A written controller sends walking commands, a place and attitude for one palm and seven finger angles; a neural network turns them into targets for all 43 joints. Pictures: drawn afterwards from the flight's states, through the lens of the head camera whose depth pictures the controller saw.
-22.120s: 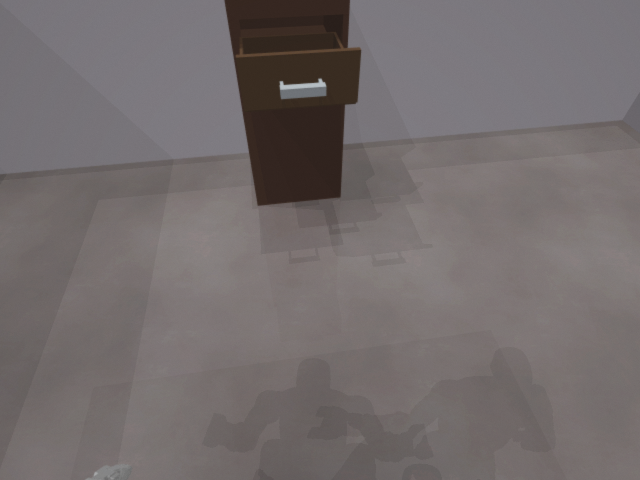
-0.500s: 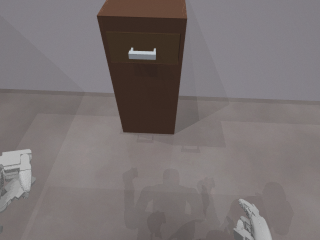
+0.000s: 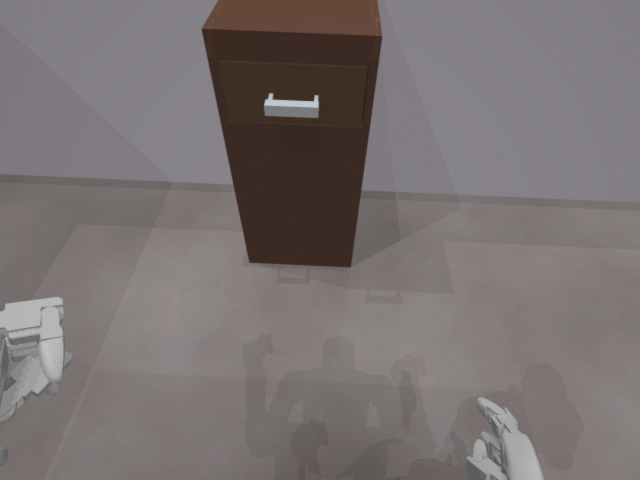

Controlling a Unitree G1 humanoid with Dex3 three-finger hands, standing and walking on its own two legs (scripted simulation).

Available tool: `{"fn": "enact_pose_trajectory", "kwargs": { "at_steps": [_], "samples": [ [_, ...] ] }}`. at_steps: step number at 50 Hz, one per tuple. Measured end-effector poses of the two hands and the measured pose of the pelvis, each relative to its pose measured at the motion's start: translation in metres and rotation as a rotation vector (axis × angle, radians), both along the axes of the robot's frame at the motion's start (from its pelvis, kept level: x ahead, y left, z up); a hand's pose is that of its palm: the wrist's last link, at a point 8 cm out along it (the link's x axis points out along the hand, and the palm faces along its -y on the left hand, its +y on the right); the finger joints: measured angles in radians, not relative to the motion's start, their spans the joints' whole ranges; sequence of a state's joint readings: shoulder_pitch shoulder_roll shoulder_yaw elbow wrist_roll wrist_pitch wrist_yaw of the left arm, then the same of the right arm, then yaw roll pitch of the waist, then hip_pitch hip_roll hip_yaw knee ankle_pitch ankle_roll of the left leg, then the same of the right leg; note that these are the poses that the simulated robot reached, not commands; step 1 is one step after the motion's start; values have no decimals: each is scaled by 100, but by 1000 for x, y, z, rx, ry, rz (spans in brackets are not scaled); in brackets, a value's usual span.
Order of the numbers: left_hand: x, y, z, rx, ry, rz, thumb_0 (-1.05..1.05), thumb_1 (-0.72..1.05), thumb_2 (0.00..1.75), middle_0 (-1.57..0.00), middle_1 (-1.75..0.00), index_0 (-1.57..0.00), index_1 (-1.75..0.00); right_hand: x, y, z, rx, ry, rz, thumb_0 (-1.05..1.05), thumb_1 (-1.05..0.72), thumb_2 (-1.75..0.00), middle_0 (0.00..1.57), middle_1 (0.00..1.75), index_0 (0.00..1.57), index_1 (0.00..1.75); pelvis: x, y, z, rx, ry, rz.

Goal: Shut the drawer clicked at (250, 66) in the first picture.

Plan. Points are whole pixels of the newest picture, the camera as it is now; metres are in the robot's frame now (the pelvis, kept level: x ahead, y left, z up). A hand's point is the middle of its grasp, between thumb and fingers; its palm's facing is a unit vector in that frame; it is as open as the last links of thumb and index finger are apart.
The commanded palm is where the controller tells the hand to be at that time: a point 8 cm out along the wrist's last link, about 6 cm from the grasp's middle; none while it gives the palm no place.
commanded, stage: stop stepping back and stand still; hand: left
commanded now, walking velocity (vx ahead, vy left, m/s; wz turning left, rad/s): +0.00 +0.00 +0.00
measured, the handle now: (292, 103) +0.94 +0.13 -0.05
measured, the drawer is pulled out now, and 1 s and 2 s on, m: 0.00 0.00 0.00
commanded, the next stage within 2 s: let the arm hang, fingers relaxed in 0.10 s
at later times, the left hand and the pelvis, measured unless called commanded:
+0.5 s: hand out of the picture +0.07 +0.18 -0.16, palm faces -0.05 -0.97 -0.23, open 3.1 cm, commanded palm none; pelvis -0.01 -0.01 -0.01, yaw +1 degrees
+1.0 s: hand out of the picture +0.05 +0.20 -0.15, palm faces +0.01 -0.95 -0.31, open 7.0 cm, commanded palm none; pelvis +0.00 -0.02 +0.00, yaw +1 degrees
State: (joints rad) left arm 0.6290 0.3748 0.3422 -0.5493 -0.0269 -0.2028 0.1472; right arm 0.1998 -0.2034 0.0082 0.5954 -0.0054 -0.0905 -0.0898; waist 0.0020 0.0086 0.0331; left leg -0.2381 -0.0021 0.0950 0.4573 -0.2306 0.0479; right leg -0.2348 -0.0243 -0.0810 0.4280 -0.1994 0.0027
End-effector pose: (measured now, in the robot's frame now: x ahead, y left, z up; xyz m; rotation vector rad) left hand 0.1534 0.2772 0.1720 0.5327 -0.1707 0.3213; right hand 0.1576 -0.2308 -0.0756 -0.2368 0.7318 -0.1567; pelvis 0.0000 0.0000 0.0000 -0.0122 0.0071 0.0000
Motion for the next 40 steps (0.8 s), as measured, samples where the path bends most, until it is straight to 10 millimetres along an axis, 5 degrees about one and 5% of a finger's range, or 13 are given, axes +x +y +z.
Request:
{"fn": "enact_pose_trajectory", "kwargs": {
  "at_steps": [11,16,20,24,32,40],
  "samples": [
    [5,-2,-10,3,35,-14,1,89,90,-140,-159,-141,-160,6,1,-5,25,-9,24,1,-90,-90,20,30,20,30,2,-1,-1,-1,7,8],
    [14,13,-143,-154,582,70,0,90,90,-136,-156,-137,-156,0,-15,-37,56,105,64,0,-90,-90,20,30,21,30,-4,4,-9,2,18,25],
    [-27,-9,-240,-291,991,123,0,91,90,-126,-146,-127,-147,-29,-29,-48,39,208,25,0,-90,-90,20,30,20,30,-7,0,-10,14,5,15],
    [-80,-45,-293,-419,1247,129,1,91,90,-113,-133,-113,-133,-72,-43,-50,-1,366,-6,0,-91,-90,20,30,20,30,-8,-8,-8,18,-9,15],
    [-154,-44,-311,-478,1460,269,1,91,90,-83,-103,-84,-102,-140,-55,-54,-15,623,-70,0,-91,-90,20,30,20,30,-8,-21,-1,6,-14,27],
    [-157,-29,-299,-439,1480,338,1,91,90,-53,-67,-53,-67,-153,-43,-66,45,663,-88,0,-91,-90,20,30,20,30,-5,-22,2,5,-22,24]
  ]
}}
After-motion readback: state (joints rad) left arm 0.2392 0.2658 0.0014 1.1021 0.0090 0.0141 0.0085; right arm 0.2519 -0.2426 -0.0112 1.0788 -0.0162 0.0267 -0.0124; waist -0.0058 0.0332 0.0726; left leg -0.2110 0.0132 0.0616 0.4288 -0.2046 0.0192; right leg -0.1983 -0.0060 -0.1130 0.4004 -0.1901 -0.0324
